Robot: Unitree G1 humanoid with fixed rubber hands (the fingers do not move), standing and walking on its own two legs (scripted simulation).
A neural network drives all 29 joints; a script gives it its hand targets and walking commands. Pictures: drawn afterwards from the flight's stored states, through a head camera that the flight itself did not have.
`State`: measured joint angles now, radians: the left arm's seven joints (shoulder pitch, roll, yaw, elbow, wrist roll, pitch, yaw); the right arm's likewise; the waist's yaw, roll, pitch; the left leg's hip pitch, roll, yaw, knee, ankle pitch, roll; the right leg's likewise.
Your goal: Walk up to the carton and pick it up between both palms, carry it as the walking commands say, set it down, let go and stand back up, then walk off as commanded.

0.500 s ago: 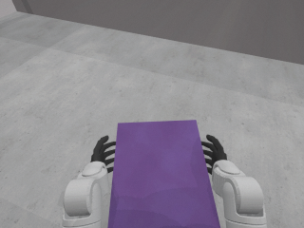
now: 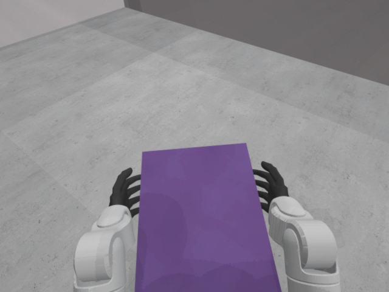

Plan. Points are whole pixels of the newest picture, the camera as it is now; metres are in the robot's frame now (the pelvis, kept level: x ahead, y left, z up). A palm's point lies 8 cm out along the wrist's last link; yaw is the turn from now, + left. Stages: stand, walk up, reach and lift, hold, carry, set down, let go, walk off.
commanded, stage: carry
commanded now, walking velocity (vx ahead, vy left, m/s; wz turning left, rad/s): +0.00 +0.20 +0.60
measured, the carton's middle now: (201, 229) +0.23 +0.01 +0.02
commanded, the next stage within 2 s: none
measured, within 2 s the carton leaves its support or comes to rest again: neither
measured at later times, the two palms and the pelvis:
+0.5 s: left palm out of the picture +0.13 +0.36 +0.12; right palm (156, 210) +0.22 +0.09 +0.12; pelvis -0.06 +0.15 +0.01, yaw +19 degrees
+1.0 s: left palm out of the picture -0.07 +0.54 +0.10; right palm out of the picture +0.09 +0.31 +0.11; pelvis -0.19 +0.28 +0.01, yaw +38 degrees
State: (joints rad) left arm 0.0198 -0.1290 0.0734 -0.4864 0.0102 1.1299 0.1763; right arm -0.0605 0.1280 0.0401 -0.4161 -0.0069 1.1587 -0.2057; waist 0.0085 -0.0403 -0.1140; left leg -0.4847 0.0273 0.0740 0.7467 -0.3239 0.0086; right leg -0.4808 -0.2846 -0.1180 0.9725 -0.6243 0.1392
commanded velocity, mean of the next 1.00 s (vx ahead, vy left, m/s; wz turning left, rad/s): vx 0.00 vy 0.20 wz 0.60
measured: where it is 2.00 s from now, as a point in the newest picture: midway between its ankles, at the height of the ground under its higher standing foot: outside the picture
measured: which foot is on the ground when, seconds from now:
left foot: down 0.00-0.26, up 0.28-0.52, down 0.54-0.82, up 0.84-1.00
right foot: up 0.00-0.22, down 0.24-0.56, up 0.58-0.78, down 0.80-1.00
